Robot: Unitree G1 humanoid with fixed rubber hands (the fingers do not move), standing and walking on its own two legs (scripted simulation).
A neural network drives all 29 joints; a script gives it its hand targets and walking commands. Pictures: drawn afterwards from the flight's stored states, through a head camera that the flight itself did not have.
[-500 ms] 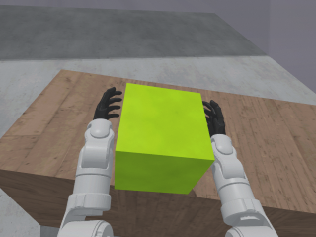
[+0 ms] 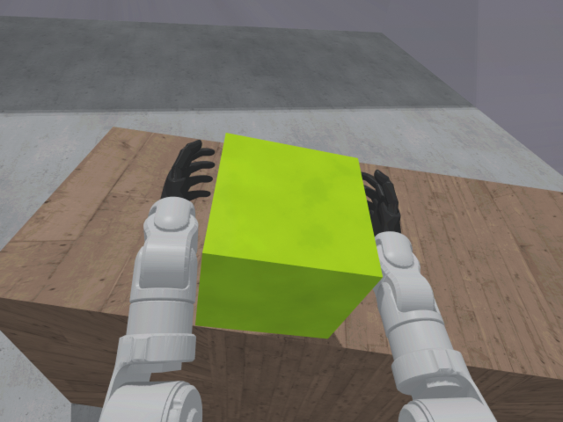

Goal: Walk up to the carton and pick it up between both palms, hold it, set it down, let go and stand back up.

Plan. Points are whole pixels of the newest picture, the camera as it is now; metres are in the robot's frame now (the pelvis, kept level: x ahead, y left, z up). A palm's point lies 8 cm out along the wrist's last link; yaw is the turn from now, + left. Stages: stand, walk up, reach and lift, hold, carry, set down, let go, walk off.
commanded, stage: reach and lift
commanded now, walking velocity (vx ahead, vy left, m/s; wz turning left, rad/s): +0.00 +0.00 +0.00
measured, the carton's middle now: (278, 239) +0.35 -0.01 +0.11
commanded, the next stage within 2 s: hold in 0.74 s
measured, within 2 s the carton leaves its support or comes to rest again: neither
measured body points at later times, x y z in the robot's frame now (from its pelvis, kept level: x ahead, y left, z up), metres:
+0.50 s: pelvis +0.00 -0.01 +0.00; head -0.03 +0.03 +0.45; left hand +0.37 +0.13 +0.17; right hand +0.37 -0.15 +0.15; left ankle -0.02 +0.09 -0.75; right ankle +0.03 -0.12 -0.75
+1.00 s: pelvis -0.02 -0.01 +0.00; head -0.05 +0.02 +0.45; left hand +0.36 +0.13 +0.20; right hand +0.36 -0.15 +0.17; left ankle -0.02 +0.09 -0.75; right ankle +0.03 -0.12 -0.75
